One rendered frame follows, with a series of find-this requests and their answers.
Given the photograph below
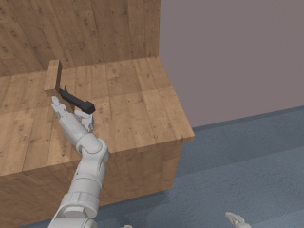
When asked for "robot left hand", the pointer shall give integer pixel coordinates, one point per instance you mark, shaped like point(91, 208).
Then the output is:
point(73, 129)

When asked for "robot left forearm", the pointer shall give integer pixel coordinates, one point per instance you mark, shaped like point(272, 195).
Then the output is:
point(82, 199)

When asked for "left robot upper arm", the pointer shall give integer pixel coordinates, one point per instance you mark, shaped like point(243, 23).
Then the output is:
point(83, 222)

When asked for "counter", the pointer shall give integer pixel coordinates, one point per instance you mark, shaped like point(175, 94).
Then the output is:
point(102, 51)

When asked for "tap lever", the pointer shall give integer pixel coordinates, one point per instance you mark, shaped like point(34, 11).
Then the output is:
point(87, 107)

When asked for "robot right hand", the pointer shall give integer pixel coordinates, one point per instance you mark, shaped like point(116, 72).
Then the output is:
point(237, 220)

